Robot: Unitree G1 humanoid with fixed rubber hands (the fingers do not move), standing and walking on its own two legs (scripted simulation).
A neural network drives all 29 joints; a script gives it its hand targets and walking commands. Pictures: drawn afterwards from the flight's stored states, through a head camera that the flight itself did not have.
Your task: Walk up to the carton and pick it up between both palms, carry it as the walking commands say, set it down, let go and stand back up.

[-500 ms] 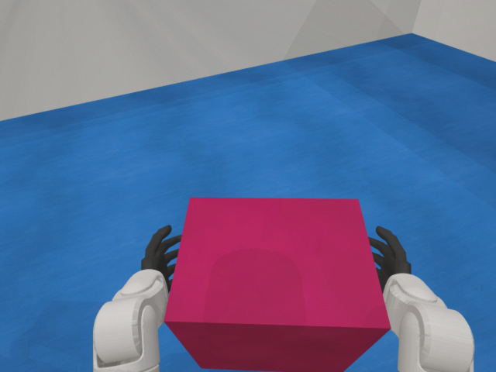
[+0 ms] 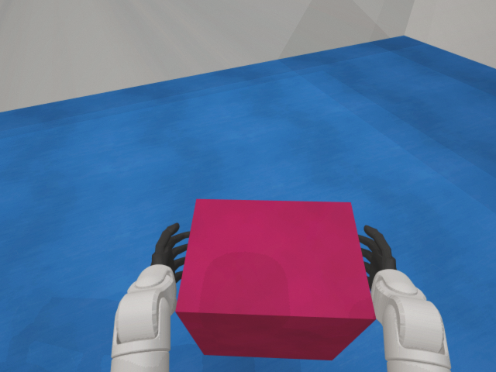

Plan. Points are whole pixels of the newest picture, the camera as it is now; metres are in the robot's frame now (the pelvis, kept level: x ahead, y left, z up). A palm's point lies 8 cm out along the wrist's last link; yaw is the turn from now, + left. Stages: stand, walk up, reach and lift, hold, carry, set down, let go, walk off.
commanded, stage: carry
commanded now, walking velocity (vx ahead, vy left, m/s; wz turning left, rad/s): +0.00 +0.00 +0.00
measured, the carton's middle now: (269, 286) +0.28 +0.00 -0.01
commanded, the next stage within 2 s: none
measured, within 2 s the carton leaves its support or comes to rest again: neither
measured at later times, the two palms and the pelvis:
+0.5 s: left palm (154, 292) +0.23 +0.18 +0.06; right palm (380, 293) +0.24 -0.16 +0.06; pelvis -0.03 +0.01 +0.02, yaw +1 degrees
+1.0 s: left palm (154, 273) +0.26 +0.18 +0.06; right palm (372, 276) +0.26 -0.15 +0.07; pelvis +0.00 +0.02 +0.02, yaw +1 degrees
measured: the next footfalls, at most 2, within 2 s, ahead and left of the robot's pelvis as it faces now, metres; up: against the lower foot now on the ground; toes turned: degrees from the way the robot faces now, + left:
right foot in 0.22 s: +0.03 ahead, -0.11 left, +0.00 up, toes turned -4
